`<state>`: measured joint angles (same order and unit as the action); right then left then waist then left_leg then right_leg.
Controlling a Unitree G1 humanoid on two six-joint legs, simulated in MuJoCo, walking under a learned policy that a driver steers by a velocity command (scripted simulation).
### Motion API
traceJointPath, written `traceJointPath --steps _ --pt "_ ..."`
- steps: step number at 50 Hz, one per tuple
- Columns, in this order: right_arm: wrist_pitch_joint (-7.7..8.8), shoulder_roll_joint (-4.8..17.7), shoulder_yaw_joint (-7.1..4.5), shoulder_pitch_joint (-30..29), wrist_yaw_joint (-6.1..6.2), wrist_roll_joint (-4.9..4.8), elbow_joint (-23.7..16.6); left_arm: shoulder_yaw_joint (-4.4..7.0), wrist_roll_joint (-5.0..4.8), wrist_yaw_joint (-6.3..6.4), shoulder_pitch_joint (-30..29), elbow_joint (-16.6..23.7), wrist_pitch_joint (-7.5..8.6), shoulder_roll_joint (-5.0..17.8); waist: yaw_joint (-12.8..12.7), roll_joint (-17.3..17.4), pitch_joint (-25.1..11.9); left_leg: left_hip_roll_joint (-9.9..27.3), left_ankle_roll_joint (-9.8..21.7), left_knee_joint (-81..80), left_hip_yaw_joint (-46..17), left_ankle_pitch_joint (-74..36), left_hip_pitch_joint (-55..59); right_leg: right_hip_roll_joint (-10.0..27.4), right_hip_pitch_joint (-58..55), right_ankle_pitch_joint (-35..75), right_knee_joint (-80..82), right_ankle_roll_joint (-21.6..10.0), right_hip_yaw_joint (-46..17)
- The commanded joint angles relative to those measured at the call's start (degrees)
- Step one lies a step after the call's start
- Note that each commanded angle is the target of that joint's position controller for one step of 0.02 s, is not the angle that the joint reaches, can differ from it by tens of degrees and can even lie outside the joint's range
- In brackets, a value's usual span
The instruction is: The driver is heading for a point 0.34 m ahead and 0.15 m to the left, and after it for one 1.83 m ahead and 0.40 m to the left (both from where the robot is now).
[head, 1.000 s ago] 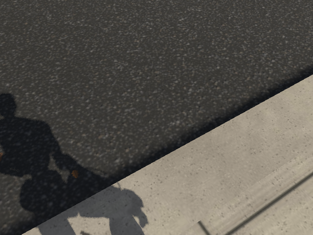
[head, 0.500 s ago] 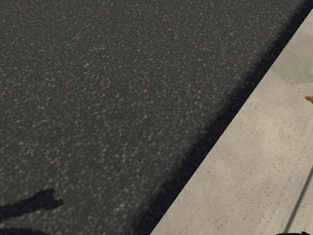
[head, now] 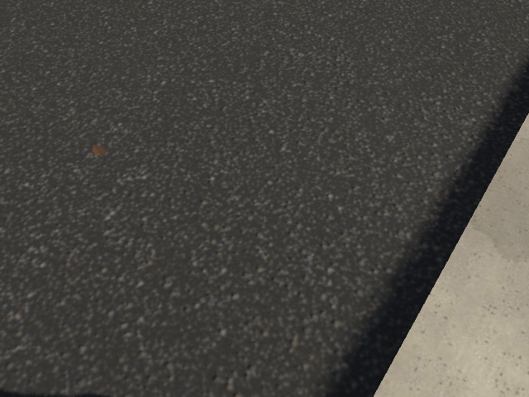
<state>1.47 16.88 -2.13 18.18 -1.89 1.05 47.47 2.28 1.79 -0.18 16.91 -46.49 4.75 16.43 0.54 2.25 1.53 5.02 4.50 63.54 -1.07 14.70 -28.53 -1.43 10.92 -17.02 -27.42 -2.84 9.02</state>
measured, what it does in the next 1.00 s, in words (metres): goes down, turning left: left foot 0.12 m lower, then right foot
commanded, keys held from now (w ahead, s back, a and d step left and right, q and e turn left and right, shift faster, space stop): w+q+shift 0.44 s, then w+shift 0.10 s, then w+e+shift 0.46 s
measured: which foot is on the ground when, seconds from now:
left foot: up 0.00-0.26, down 0.28-0.68, up 0.70-1.00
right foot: down 0.00-0.28, up 0.30-0.64, down 0.66-1.00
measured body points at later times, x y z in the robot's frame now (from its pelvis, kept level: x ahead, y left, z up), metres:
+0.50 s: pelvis +0.47 +0.06 -0.13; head +0.49 +0.04 +0.32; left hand +0.58 +0.33 -0.20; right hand +0.51 -0.22 -0.28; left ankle +0.38 +0.06 -0.85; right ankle +0.65 -0.06 -0.77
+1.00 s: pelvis +0.94 +0.16 -0.11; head +0.96 +0.17 +0.34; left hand +0.76 +0.37 -0.24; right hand +1.26 +0.06 -0.17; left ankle +1.07 +0.37 -0.81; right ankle +0.87 +0.05 -0.85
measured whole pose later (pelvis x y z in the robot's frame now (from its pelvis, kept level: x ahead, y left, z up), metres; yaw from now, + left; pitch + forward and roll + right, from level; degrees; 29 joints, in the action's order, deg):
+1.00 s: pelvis +0.94 +0.16 -0.11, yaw +17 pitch +1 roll -1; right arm 4.1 14.1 1.5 -2.5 -2.4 2.2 37.8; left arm 4.3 -0.1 -1.2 31.9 -54.5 3.7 14.0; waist -7.7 0.8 1.2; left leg 4.1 -2.0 36.3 -3.6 1.0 -36.5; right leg -7.6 -0.4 -15.9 -15.3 -5.4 -10.4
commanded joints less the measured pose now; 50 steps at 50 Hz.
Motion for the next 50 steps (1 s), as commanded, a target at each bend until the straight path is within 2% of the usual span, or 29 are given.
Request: traceJointPath --steps 1,5,8,10,11,13,14,15,16,17,18,19,20,22,23,24,26,28,30,31,33,34,35,36,38,40,42,46,50 --pt "-1.07 1.31 -1.55 -2.21 -1.25 0.08 -4.90 0.97 -1.25 0.48 -1.85 0.76 3.46 1.75 2.48 -4.47 5.08 2.95 0.02 -10.08 -2.49 -14.65 -7.34 13.06 0.44 16.29 15.52 -3.72 -6.69" --pt "-0.29 -0.11 -1.11 -5.43 -4.28 0.46 -6.38 0.82 -1.92 2.03 -2.47 -0.26 5.15 2.56 4.50 -4.56 0.84 -0.29 3.00 -24.36 3.06 -48.29 9.09 10.59 8.56 8.26 11.37 -0.29 4.47" --pt "-0.92 2.59 -1.42 -9.21 -4.69 1.10 -6.88 1.10 -0.03 2.60 1.78 -1.35 4.26 5.39 2.31 -1.54 5.73 -1.15 4.33 -28.37 6.35 -46.48 3.62 13.03 -0.15 11.37 6.22 0.50 6.60" --pt "-1.01 3.23 -1.49 -13.17 -3.65 3.40 -7.92 0.90 0.03 3.26 7.55 -2.90 2.77 6.73 -0.21 0.05 8.95 -4.66 5.00 -33.45 11.44 -39.17 -0.11 14.00 -9.55 31.02 -1.15 1.76 8.39" --pt "-1.02 2.99 -1.69 -11.43 -2.85 3.60 -6.92 0.90 -0.51 3.90 9.61 -3.72 1.76 7.79 0.33 -0.91 7.70 -6.12 5.48 -34.80 13.36 -36.41 1.68 14.64 -13.26 41.16 -7.47 1.87 9.16" --pt "-0.98 5.14 -3.11 4.90 -1.38 3.03 -1.82 1.27 -0.21 4.70 7.70 -3.36 -0.39 9.44 7.37 -3.57 0.79 -7.31 8.62 -35.05 12.77 -27.53 15.37 16.92 -14.20 59.75 -30.13 0.85 7.17" --pt "-1.20 8.13 -5.07 17.65 -0.50 1.36 3.19 1.82 -0.67 3.84 5.09 -2.52 -0.63 10.34 13.20 0.39 -6.61 -8.40 10.59 -36.51 9.89 -26.30 31.44 14.13 -8.67 56.40 -50.50 0.14 6.05" --pt "-0.54 12.06 -6.51 20.66 0.60 1.45 4.71 1.38 -0.96 2.10 -0.07 -1.58 -0.60 6.28 14.91 12.09 -2.19 -5.19 16.41 -37.02 4.76 -27.00 44.47 3.25 16.28 -0.49 -82.22 1.25 6.33" --pt "-1.09 18.09 -7.28 19.82 0.07 -0.27 5.43 -0.21 0.20 3.10 -1.20 4.42 0.06 1.86 8.84 15.59 -5.65 2.92 20.96 -20.65 -10.99 -53.49 60.89 0.73 42.51 -23.24 -94.16 3.43 -1.57" --pt "-0.78 16.31 -6.65 21.83 0.47 -0.68 3.25 -1.10 0.36 2.90 -4.26 8.13 0.93 2.51 10.12 1.76 -17.41 8.28 27.28 -28.41 -26.66 -38.16 68.81 2.92 51.27 -20.47 -90.65 4.43 -9.73" --pt "-0.99 16.58 -6.91 19.61 2.36 0.38 2.69 -1.70 -0.47 2.52 -8.55 11.91 2.40 3.72 9.39 1.33 -15.75 15.54 28.80 -43.91 -44.57 -8.90 65.96 3.55 57.88 -18.45 -81.16 4.51 -15.10" --pt "-1.27 12.15 -5.80 14.09 2.74 0.05 3.08 -1.12 0.74 2.02 -10.83 9.23 2.44 6.42 5.84 -11.73 -5.36 13.77 23.87 -49.35 -41.00 -0.24 51.20 6.44 54.49 -14.00 -70.86 4.22 -14.07" --pt "-0.51 13.62 -5.55 11.36 3.10 -0.22 2.64 -1.06 1.93 1.70 -9.03 8.90 1.55 6.27 1.83 -8.54 -0.57 14.85 24.69 -49.20 -43.20 -1.74 38.53 7.08 48.99 -17.78 -67.50 4.65 -14.71" --pt "1.99 8.62 -3.87 9.82 2.49 -0.04 2.51 -2.07 3.82 1.08 -13.34 9.79 -0.68 3.24 -0.60 -14.23 8.08 10.33 21.39 -48.44 -38.25 5.05 17.30 10.90 46.03 -18.02 -60.33 4.98 -16.70" --pt "3.28 8.55 -3.41 2.78 2.96 -0.16 1.07 -2.72 1.80 0.74 -17.85 12.99 -0.65 2.46 -3.64 -12.51 12.00 5.73 17.62 -56.67 -29.75 4.84 4.23 12.90 38.20 -4.23 -41.68 6.77 -15.26" --pt "4.10 9.65 -3.64 -1.24 2.93 -0.37 0.11 -3.06 1.44 0.01 -18.43 13.67 -0.35 2.08 -4.25 -8.19 13.04 -0.07 14.60 -59.38 -22.62 -0.73 -8.86 12.69 22.06 8.79 -27.30 7.04 -13.46" --pt "5.36 8.67 -3.68 -0.44 1.51 -2.02 1.13 -2.79 -0.05 -1.49 -12.86 10.05 -0.39 0.98 -3.59 -3.58 5.62 -4.58 10.98 -58.57 -14.30 -7.97 -11.49 9.73 -0.42 30.69 -18.18 5.52 -10.47" --pt "5.57 9.53 -4.48 3.75 0.69 -2.70 2.72 -2.00 -0.92 -1.69 -13.38 8.88 -0.45 2.40 -0.33 -2.27 4.72 -3.60 9.35 -56.80 -12.10 -15.73 5.19 8.44 3.93 33.86 -9.74 3.64 -9.00" --pt "4.75 10.58 -4.78 8.40 0.67 -1.84 4.31 -1.31 -0.76 -0.77 -17.82 9.58 -0.52 3.37 3.27 -1.40 4.66 -1.15 7.29 -52.67 -10.86 -31.38 22.36 5.43 10.22 26.43 -3.97 1.01 -5.07" --pt "4.41 11.57 -4.94 9.36 0.93 -0.93 4.68 -0.39 -0.56 -0.27 -14.86 8.73 -0.39 4.64 2.05 0.04 1.83 0.08 6.00 -46.57 -9.78 -42.86 29.26 3.21 9.33 20.45 -3.83 -0.27 -3.52" --pt "3.12 12.41 -5.21 6.62 1.82 1.93 4.96 2.23 -0.87 0.72 6.83 2.58 -0.70 8.32 -9.62 2.29 -7.74 -0.60 3.86 -19.15 -5.12 -55.15 29.44 -0.80 -6.69 5.58 -6.69 -2.37 -2.00" --pt "3.06 6.92 -3.98 4.07 2.10 2.55 3.22 3.50 -0.26 1.09 19.21 -0.28 -0.88 13.01 -14.91 -4.39 -12.96 -4.00 2.41 7.70 -1.99 -39.13 16.81 7.57 -18.66 -8.37 -8.98 -4.39 -14.44" --pt "4.32 -1.61 -2.06 12.40 0.48 -1.16 0.20 4.53 -0.35 0.18 17.17 -2.41 -1.27 17.29 -4.61 -33.27 -18.88 -16.06 -0.29 25.00 -4.39 10.14 -5.51 19.05 -30.01 -24.77 11.82 -12.60 -57.36" --pt "4.62 2.62 -1.43 8.94 0.98 0.79 -0.12 4.11 -0.43 -1.08 7.14 -0.17 -1.80 12.34 -2.74 -19.68 -10.37 -9.31 1.62 24.78 -4.90 7.12 -14.94 18.84 -25.47 -32.73 17.24 -13.02 -63.08" --pt "4.89 4.34 -1.34 -3.58 0.84 1.81 -3.05 3.19 -0.42 -1.45 2.93 -0.50 -1.35 6.88 -3.00 -2.41 -2.95 -4.11 0.93 15.66 -4.28 0.58 -11.31 14.34 -10.57 -17.11 13.84 -11.97 -47.09" --pt "3.65 2.22 -0.32 -7.42 0.20 3.35 -5.83 2.41 -0.45 -0.66 4.60 -3.18 -0.96 5.21 -0.26 -3.49 -0.37 -1.64 -0.73 7.17 -4.35 2.29 -7.11 9.70 -1.46 -10.23 14.40 -11.37 -38.81" --pt "2.63 1.88 0.47 -8.78 0.07 3.40 -7.11 2.68 -1.27 -0.27 6.10 -4.04 -0.47 6.23 0.71 -5.42 0.91 -0.88 -2.89 -0.11 -3.22 4.34 -6.19 7.81 2.48 -6.43 16.37 -12.88 -36.04" --pt "3.03 2.35 2.11 -22.04 -0.41 1.69 -12.43 3.79 -1.59 -0.44 7.22 -2.63 0.13 8.03 -2.13 -4.64 4.92 -1.60 -7.16 -21.14 0.20 -9.31 -2.04 5.43 8.78 2.48 21.97 -13.04 -31.96" --pt "3.38 3.28 2.16 -25.42 -0.24 0.42 -14.31 4.67 -2.50 -0.86 9.59 -2.44 0.50 8.99 -4.38 -4.90 2.84 -3.46 -6.71 -31.12 0.11 -19.82 5.82 6.31 3.59 16.60 20.28 -9.89 -31.89"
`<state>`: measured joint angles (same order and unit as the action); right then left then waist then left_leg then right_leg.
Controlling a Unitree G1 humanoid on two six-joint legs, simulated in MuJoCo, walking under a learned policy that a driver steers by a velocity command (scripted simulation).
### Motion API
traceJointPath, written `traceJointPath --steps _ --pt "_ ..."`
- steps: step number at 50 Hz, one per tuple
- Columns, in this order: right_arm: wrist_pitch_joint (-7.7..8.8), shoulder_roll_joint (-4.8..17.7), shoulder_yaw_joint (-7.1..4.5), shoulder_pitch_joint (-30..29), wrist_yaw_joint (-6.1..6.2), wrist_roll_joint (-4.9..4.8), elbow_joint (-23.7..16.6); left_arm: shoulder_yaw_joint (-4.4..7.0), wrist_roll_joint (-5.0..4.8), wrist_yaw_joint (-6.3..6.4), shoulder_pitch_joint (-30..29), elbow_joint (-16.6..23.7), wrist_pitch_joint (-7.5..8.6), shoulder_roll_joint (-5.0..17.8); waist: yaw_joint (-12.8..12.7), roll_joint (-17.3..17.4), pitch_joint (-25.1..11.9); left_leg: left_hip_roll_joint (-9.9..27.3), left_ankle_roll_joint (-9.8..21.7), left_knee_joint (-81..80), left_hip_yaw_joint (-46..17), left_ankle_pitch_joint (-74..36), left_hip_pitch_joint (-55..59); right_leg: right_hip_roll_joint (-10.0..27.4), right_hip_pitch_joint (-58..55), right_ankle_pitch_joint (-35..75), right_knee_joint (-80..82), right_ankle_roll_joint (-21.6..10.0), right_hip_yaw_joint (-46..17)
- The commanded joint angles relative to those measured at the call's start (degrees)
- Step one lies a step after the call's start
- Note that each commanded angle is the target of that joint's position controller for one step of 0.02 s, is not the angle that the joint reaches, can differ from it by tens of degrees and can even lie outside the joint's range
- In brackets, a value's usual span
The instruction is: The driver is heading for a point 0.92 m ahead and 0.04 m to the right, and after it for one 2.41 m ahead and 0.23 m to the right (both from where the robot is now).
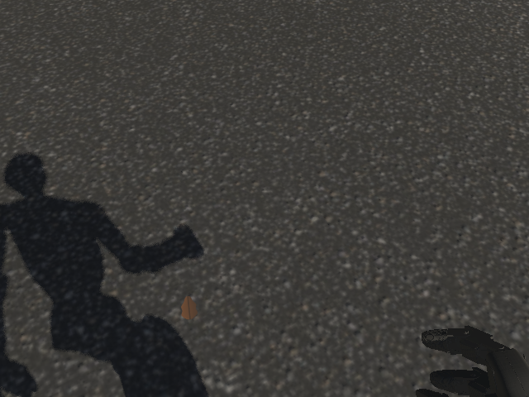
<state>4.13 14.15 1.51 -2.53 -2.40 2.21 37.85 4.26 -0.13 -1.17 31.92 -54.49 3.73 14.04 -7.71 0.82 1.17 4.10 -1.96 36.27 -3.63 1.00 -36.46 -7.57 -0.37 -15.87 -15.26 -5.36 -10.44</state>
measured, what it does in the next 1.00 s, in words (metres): walks ahead: left foot, then right foot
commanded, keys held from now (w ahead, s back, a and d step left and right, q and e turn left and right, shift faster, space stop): w+e+shift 0.22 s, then w+shift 0.16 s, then w+q+shift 0.38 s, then q+shift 0.24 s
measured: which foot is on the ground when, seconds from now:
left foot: up 0.00-0.08, down 0.10-0.50, up 0.52-0.92, down 0.94-1.00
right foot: down 0.00-0.12, up 0.14-0.50, down 0.52-0.92, up 0.94-1.00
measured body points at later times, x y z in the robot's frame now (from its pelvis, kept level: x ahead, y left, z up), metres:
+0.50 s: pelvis +0.46 -0.04 -0.03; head +0.50 -0.05 +0.42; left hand +0.81 +0.06 -0.07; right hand +0.26 -0.25 -0.15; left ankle +0.26 +0.15 -0.73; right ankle +0.59 -0.17 -0.73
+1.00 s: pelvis +0.91 -0.13 -0.04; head +0.95 -0.13 +0.40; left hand +0.99 +0.14 -0.17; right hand +1.06 -0.41 -0.15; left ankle +1.04 -0.12 -0.74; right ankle +0.69 -0.25 -0.60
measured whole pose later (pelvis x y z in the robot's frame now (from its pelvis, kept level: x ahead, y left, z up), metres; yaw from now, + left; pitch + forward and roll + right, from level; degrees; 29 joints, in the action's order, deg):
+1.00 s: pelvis +0.91 -0.13 -0.04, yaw +3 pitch -1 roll -1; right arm 1.7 18.4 -3.8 9.2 -2.5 0.9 41.5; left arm 1.6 -0.8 0.7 13.9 -45.8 5.4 15.1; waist 0.7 1.5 6.4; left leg -7.8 11.0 38.5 5.1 8.2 -30.5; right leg -2.8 9.2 -27.4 -78.0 4.2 0.5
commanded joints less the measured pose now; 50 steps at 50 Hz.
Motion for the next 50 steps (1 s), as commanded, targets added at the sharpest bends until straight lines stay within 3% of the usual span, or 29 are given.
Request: traceJointPath --steps 1,3,4,5,6,7,9,10,14,20,22,24,25,26,27,28,29,31,32,35,39,42,44,45,46,47,48,49,50 --pt "0.79 6.64 -1.72 -4.21 0.52 -0.67 -4.78 2.81 -0.72 0.39 -4.98 5.53 1.32 11.60 4.03 -3.47 2.44 -2.88 0.18 -5.92 2.31 -5.03 14.78 12.76 11.76 19.29 5.76 -6.52 -12.64" --pt "1.18 8.60 -2.81 1.24 1.42 -0.62 -3.55 3.08 -0.48 0.79 -4.93 5.54 0.98 12.90 6.53 -3.31 -1.69 -5.22 1.58 -8.09 3.00 2.37 22.75 12.40 8.17 33.91 -3.86 -4.51 -11.94" --pt "1.53 10.28 -3.77 9.20 2.22 -0.40 -1.36 3.37 -0.30 0.60 -5.98 5.82 1.01 14.22 10.59 -1.58 -6.82 -5.76 2.50 -8.69 3.56 5.70 32.48 9.92 9.15 39.43 -14.78 -3.18 -9.69" --pt "1.80 12.99 -5.01 19.94 3.49 0.15 0.70 3.23 -0.30 0.18 -8.16 6.78 1.39 13.67 16.03 -0.50 -12.88 -0.48 3.87 -7.33 -0.62 11.83 46.26 7.01 16.91 34.05 -29.51 -2.06 -7.81" --pt "1.70 17.66 -6.52 30.05 4.67 2.03 1.39 1.38 -1.14 0.36 -7.62 9.08 2.00 6.04 18.16 8.75 -21.58 15.73 6.71 -10.60 -19.57 35.23 60.72 2.92 29.14 8.07 -48.75 -1.59 -2.39" --pt "1.11 19.99 -7.29 26.24 4.18 2.01 1.52 0.05 -2.23 0.52 -3.52 12.01 1.55 4.02 12.67 22.07 -25.34 24.66 11.65 -21.45 -46.86 46.85 62.78 1.68 41.06 -12.00 -60.36 -1.37 2.83" --pt "0.86 8.60 -5.45 18.33 3.67 1.12 0.45 0.47 0.61 0.61 -13.05 10.53 -0.18 8.04 12.79 4.09 -7.96 18.57 10.90 -21.33 -29.53 37.08 47.71 8.94 46.45 -1.90 -61.49 -1.63 5.21" --pt "0.99 7.06 -5.05 18.36 3.49 1.36 1.62 0.50 1.13 -0.10 -15.85 10.92 -0.67 7.51 12.19 0.88 -4.06 16.17 9.96 -22.23 -21.35 25.10 42.43 10.44 45.19 -0.55 -59.57 -1.17 5.54" --pt "2.95 3.89 -4.06 24.13 2.48 -0.61 7.82 -0.97 2.37 -2.33 -22.28 15.85 -2.97 2.94 9.02 4.54 0.33 11.64 7.94 -24.09 -5.71 1.76 37.01 12.60 47.26 -0.32 -56.24 -0.41 5.76" --pt "3.97 8.23 -4.43 23.99 1.83 -1.38 10.38 -3.34 2.47 -4.63 -34.66 21.85 -1.83 3.93 7.47 0.80 7.05 7.92 8.30 -37.49 9.96 -11.08 23.73 8.75 30.68 16.45 -27.63 -1.05 14.27" --pt "3.43 11.61 -4.75 26.99 1.88 -1.69 12.50 -3.21 2.60 -3.98 -34.45 21.49 -1.48 5.39 6.05 1.40 5.97 8.85 9.48 -34.02 10.47 -33.97 29.16 5.71 24.07 14.82 -23.48 -2.47 16.93" --pt "2.39 16.15 -5.46 27.85 2.52 -1.60 13.64 -1.88 3.56 -2.23 -23.34 18.24 -1.28 8.87 -0.55 4.55 -2.34 9.95 9.36 -15.90 9.94 -56.11 33.16 2.65 9.79 7.19 -22.73 -3.93 16.72" --pt "1.72 17.11 -5.54 26.24 2.87 -1.81 13.48 -0.74 3.89 -1.09 -11.17 14.42 -1.18 10.98 -7.18 4.41 -8.19 8.53 8.59 0.13 9.74 -52.29 28.57 3.65 -4.23 7.52 -18.47 -4.72 13.97" --pt "1.58 12.93 -4.61 27.56 2.59 -1.45 12.14 0.91 4.92 0.23 -3.81 12.21 -1.09 16.37 -7.99 0.56 -14.64 4.13 8.25 20.70 8.64 -24.65 16.72 14.12 -18.53 -4.98 -18.41 -4.56 2.65" --pt "1.47 3.16 -2.79 35.88 1.84 -3.07 9.55 1.84 5.90 0.82 -5.66 13.64 -0.39 21.03 0.79 -13.86 -24.33 -3.50 7.58 44.26 3.22 28.58 -0.15 33.47 -30.06 -14.95 -12.83 -7.44 -25.94" --pt "1.34 10.58 -4.63 28.02 2.48 -3.22 8.43 1.70 3.96 1.00 -5.74 14.03 -0.49 17.96 -3.00 -4.86 -24.30 -3.33 8.81 48.27 -2.13 22.95 -3.63 32.86 -23.91 -14.68 -4.82 -5.80 -31.72" --pt "1.21 10.03 -4.83 23.88 2.44 -3.34 7.42 0.77 3.54 1.07 -10.13 12.29 0.10 14.62 0.46 -3.58 -11.46 -0.78 8.67 45.04 -1.31 16.03 -6.42 29.52 -13.88 -7.65 -3.63 -4.99 -20.35" --pt "-0.03 6.58 -4.22 24.87 1.57 -2.36 9.78 -0.30 3.09 0.76 -15.56 11.26 1.06 9.35 5.43 -2.17 -1.65 2.63 7.92 39.17 -0.58 12.91 -2.21 23.57 0.49 2.36 0.71 -2.44 -5.91" --pt "-1.18 5.07 -4.07 28.28 1.03 -1.79 10.45 -0.62 2.49 0.93 -15.63 10.87 1.43 8.24 7.83 -5.69 -1.73 3.21 7.15 38.30 -0.21 12.54 1.08 23.83 4.61 3.41 2.38 -2.57 -2.34" --pt "-3.61 3.19 -4.45 22.22 -0.06 -1.26 9.38 -1.17 0.69 0.55 -15.09 8.39 3.09 4.84 9.18 -3.40 3.63 4.78 6.58 36.17 0.94 10.12 -3.73 20.12 7.17 9.70 7.48 0.13 8.76" --pt "-3.09 1.24 -3.32 11.54 -1.25 -1.47 4.17 -1.51 1.09 0.72 -15.87 7.23 4.24 3.75 10.22 -4.33 7.74 2.78 7.12 21.56 7.21 -2.99 -3.30 16.12 9.99 31.90 8.74 1.71 22.92" --pt "-2.02 1.50 -2.89 10.02 -2.64 -0.42 3.44 -1.02 0.04 2.41 -14.59 6.93 4.68 7.74 10.82 -1.28 5.92 -4.00 8.27 3.38 15.28 -12.92 8.86 15.98 7.54 54.02 2.49 3.32 27.20" --pt "-2.32 4.53 -4.06 20.95 -2.35 -0.24 6.78 0.20 -0.56 3.43 -16.08 8.30 3.92 12.43 15.54 -4.52 -1.57 -9.26 9.45 2.00 16.42 -10.71 22.01 17.89 5.20 68.30 -11.93 4.80 26.28" --pt "-2.40 11.52 -7.62 27.63 -1.75 -4.79 6.18 2.01 -2.21 4.30 -20.80 11.43 2.50 19.24 20.37 -10.60 -8.30 -8.95 9.53 5.58 11.54 -8.04 32.13 18.34 5.66 75.01 -21.93 6.46 22.34" --pt "-3.21 15.68 -9.41 36.77 -0.64 -5.16 8.38 1.82 -2.50 3.98 -25.18 12.52 1.71 17.19 25.37 -7.09 -11.25 -6.85 11.56 0.89 7.03 -12.66 42.72 16.60 10.40 64.26 -37.57 7.73 21.96" --pt "-4.05 15.75 -9.73 35.86 1.32 -5.10 8.53 0.03 -1.91 2.50 -26.80 12.79 1.92 9.55 24.36 9.33 -5.91 -3.23 14.12 -8.80 1.70 -24.14 48.05 4.20 21.05 2.21 -62.89 10.45 22.10" --pt "-2.60 18.89 -8.49 25.97 1.36 -0.72 4.25 -2.07 -0.02 1.66 -12.95 16.24 3.20 2.69 9.61 19.61 -12.70 8.11 24.86 -3.71 -25.57 -51.59 57.55 -0.78 38.01 -20.67 -81.47 11.99 10.04" --pt "-1.87 19.21 -9.17 24.07 0.61 1.13 0.11 -1.88 -0.03 1.43 -10.54 16.98 4.13 8.10 11.88 10.02 -28.73 14.80 31.83 -9.85 -37.67 -37.52 62.32 0.77 38.05 -19.20 -85.60 10.83 -1.33" --pt "-1.20 17.52 -9.36 19.50 -0.02 -0.47 -2.34 -1.15 -0.85 1.45 -15.16 18.77 4.29 11.10 10.41 0.19 -21.21 12.06 30.00 -15.38 -37.89 -19.36 53.73 2.42 39.92 -16.34 -78.69 8.50 -0.99"
Velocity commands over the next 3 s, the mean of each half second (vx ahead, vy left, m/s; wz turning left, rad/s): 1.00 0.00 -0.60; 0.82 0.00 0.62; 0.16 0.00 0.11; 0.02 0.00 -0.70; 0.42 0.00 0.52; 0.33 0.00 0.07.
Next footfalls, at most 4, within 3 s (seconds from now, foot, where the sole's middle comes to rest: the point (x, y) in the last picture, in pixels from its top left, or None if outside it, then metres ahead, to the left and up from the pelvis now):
0.10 left None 0.30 0.14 -0.78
0.52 right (383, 350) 0.63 -0.19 -0.78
0.94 left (358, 211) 1.09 -0.12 -0.78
1.54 right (409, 179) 1.25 -0.29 -0.78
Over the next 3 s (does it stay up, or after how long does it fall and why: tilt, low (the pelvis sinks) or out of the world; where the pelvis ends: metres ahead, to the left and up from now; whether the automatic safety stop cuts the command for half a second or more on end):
stays up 1.66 -0.02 0.00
